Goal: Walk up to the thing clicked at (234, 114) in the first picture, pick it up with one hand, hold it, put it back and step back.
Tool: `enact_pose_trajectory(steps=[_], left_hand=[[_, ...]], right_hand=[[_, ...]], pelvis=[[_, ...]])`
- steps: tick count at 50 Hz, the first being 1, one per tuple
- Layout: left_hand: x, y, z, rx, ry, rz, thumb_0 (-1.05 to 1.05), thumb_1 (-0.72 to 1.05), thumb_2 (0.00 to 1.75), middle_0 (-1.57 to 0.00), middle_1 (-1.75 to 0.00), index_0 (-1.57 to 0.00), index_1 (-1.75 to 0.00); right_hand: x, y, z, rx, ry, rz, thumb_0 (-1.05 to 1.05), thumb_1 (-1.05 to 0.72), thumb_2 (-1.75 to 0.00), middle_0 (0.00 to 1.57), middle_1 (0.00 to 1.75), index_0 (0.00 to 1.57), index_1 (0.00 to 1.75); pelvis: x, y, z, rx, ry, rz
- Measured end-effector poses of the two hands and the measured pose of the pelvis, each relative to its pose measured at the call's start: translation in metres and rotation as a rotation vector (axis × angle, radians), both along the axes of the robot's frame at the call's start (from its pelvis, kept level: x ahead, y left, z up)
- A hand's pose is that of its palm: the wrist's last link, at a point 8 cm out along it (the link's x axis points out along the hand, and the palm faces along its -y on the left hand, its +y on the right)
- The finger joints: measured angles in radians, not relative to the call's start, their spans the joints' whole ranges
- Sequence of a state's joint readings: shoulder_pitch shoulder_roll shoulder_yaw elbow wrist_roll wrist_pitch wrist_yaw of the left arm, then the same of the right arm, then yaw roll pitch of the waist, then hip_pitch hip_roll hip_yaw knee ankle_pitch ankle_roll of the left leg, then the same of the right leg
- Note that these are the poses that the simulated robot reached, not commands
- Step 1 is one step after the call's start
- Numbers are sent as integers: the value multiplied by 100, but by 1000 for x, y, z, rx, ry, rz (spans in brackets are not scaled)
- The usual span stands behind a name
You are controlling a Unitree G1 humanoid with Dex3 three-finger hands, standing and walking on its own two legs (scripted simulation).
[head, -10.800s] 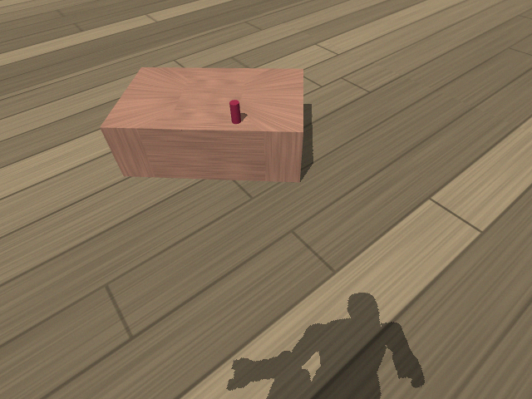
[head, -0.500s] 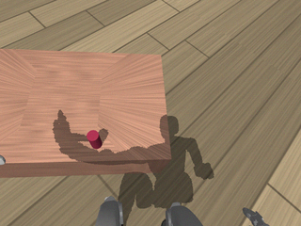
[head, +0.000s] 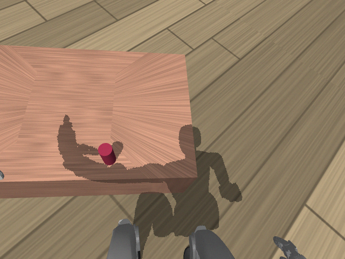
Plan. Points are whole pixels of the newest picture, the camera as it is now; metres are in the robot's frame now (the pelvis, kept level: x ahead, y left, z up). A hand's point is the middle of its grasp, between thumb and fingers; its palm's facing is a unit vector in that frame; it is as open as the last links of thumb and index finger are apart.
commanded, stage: approach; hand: left
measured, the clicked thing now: (107, 154) +0.45 +0.19 -0.29
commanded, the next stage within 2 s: close in in 0.38 s
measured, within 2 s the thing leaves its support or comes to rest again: neither
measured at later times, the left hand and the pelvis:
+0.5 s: hand (71, 164) +0.41 +0.29 -0.24, palm faces +0.06 -1.00 +0.01, open 17.3 cm; pelvis -0.07 -0.01 -0.23, yaw -5 degrees
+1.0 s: hand (98, 161) +0.43 +0.21 -0.28, palm faces +0.09 -1.00 +0.01, open 17.6 cm; pelvis -0.08 -0.03 -0.29, yaw -7 degrees
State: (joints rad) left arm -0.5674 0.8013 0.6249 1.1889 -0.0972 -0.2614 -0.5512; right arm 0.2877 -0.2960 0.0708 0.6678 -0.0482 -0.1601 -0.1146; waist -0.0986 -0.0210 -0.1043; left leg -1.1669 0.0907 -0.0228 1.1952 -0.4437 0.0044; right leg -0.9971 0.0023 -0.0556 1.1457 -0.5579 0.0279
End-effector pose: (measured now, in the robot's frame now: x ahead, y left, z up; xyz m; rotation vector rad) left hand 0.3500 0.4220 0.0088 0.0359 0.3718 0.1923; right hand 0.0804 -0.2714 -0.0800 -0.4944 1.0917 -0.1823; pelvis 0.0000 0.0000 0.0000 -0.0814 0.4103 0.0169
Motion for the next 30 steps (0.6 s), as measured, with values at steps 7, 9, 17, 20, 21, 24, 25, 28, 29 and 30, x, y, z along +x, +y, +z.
enact_pose_trajectory(steps=[7, 9, 17, 20, 21, 24, 25, 28, 29, 30], left_hand=[[14, -17, -61, -28, -179, -38, -1, -53, 2, -8, -2, -5, -5], [20, -26, -87, -38, -242, -58, -1, -52, 3, -8, -3, -5, -6], [32, -54, -193, -48, -405, -85, -2, -46, 9, -5, -7, -3, -10], [30, -62, -219, -34, -420, -92, -2, -47, 10, -4, -9, -2, -11], [30, -65, -226, -31, -420, -97, -2, -48, 10, -4, -9, -2, -11], [30, -79, -241, -29, -410, -122, -2, -50, 10, -4, -10, -3, -12], [31, -84, -246, -31, -401, -129, -2, -50, 10, -4, -10, -3, -12], [35, -99, -261, -37, -368, -144, -2, -53, 8, -5, -11, -4, -12], [36, -104, -266, -38, -362, -146, -2, -54, 8, -5, -11, -5, -11], [38, -109, -271, -37, -359, -146, -2, -55, 7, -5, -11, -5, -11]], right_hand=[[-3, -7, -45, -12, 38, 58, 0, -89, -89, 21, 30, 20, 30], [-3, -9, -66, -21, 42, 70, 0, -89, -89, 21, 30, 20, 30], [-5, -9, -165, -30, 68, 107, 0, -90, -89, 21, 30, 20, 30], [-14, -5, -200, -9, 95, 114, 0, -91, -90, 21, 30, 20, 30], [-18, -4, -211, 1, 103, 114, 0, -91, -90, 21, 30, 20, 30], [-31, 0, -240, 34, 122, 117, 0, -91, -90, 21, 30, 20, 30], [-35, 1, -248, 44, 124, 116, 0, -91, -90, 21, 30, 20, 30], [-50, 1, -271, 71, 125, 105, 0, -91, -89, 21, 30, 20, 30], [-55, 1, -277, 79, 127, 99, 0, -90, -89, 21, 30, 20, 30], [-61, 1, -283, 86, 130, 93, 0, -90, -89, 21, 30, 20, 30]], pelvis=[[-11, -1, -49, -8, 97, -15], [-15, -1, -72, -13, 131, -21], [-40, -5, -167, -30, 174, -51], [-51, -8, -194, -29, 172, -58], [-54, -9, -201, -27, 171, -60], [-64, -11, -222, -22, 166, -66], [-67, -12, -229, -20, 162, -69], [-75, -15, -248, -18, 148, -79], [-78, -16, -254, -18, 142, -83], [-80, -17, -260, -18, 137, -86]])
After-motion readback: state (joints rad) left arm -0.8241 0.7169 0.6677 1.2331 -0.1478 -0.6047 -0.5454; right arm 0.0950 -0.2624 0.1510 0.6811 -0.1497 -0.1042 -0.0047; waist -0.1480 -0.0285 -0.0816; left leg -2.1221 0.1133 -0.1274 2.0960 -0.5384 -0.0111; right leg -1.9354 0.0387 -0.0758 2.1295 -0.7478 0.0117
